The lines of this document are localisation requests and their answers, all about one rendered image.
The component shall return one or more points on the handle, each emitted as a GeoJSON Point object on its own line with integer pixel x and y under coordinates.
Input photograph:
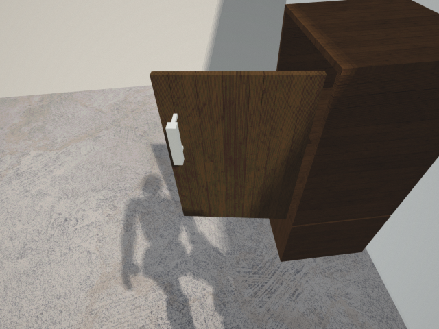
{"type": "Point", "coordinates": [175, 144]}

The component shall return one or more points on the cupboard door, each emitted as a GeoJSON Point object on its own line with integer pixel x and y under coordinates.
{"type": "Point", "coordinates": [244, 135]}

